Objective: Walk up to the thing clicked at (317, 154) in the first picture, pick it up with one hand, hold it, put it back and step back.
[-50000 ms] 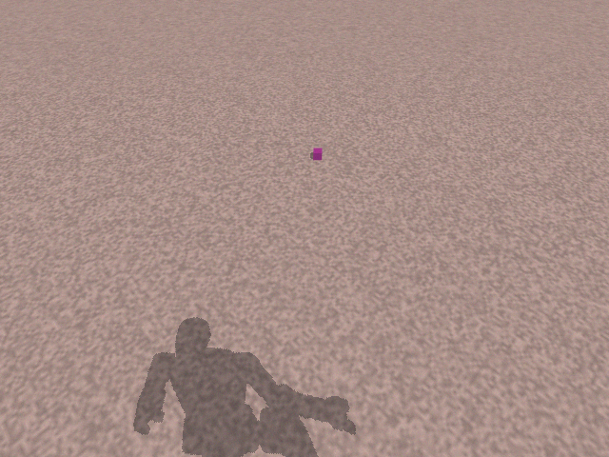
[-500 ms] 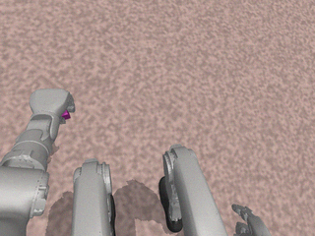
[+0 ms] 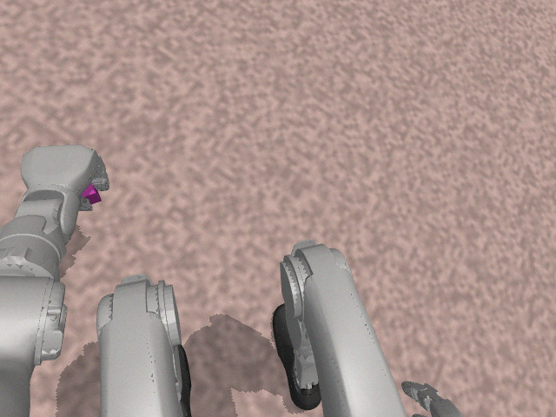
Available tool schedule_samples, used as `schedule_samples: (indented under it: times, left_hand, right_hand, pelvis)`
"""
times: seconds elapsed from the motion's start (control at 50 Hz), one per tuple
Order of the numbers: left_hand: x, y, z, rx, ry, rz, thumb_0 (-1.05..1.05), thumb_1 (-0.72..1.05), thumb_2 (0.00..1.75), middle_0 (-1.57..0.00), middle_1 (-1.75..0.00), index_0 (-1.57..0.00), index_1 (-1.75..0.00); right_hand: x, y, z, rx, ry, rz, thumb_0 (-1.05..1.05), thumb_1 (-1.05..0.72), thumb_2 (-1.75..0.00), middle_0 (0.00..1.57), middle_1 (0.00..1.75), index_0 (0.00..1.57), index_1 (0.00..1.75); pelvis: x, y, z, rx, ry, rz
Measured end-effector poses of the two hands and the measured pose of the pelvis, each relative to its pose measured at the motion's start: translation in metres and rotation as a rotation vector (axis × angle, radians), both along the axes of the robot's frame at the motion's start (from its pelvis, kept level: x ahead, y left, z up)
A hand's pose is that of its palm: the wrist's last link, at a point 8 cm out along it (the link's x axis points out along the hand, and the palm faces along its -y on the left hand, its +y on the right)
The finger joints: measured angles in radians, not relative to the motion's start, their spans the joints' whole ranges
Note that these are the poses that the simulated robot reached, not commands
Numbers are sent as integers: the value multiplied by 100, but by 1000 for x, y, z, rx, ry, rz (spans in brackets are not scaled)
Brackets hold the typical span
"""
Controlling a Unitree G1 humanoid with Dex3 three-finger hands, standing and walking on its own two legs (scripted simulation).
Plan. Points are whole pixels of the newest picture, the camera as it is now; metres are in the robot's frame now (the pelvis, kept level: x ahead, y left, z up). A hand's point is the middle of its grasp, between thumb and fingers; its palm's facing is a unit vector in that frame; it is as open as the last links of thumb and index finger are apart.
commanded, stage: crouch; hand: left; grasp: from above
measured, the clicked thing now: (78, 189) +0.48 +0.23 -0.21
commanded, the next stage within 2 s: lower in 0.34 s
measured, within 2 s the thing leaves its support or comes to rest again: rests again in 1.50 s
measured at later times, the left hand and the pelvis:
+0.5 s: hand (79, 193) +0.48 +0.22 -0.20, palm faces -0.47 +0.00 -0.88, open 5.0 cm; pelvis +0.00 +0.00 -0.03, yaw -1 degrees
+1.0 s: hand (91, 198) +0.48 +0.22 -0.25, palm faces -0.47 +0.00 -0.89, open 5.1 cm; pelvis +0.01 +0.00 -0.05, yaw -3 degrees
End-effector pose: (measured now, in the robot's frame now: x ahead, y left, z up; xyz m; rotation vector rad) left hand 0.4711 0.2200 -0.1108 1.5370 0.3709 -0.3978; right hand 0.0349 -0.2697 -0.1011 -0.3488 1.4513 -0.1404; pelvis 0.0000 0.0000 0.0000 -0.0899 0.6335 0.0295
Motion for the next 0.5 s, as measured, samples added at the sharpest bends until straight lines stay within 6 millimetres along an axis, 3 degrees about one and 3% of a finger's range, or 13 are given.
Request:
schedule_samples:
  times: [0.2, 0.5]
  left_hand:
    - [7, -1, -13, 3, -14, 12, -9, 52, 2, -100, -9, -127, -13]
    - [11, 2, -30, 4, 0, 13, -9, 52, 2, -100, -9, -127, -13]
  right_hand:
    - [-8, -1, -14, 3, 6, 18, 1, -91, -90, 20, 29, 20, 30]
    - [-11, -2, -18, 2, 20, 46, 0, -91, -90, 20, 30, 20, 30]
  pelvis:
    - [-2, -2, -17, -4, -20, -5]
    - [-1, -2, -28, -17, -31, -10]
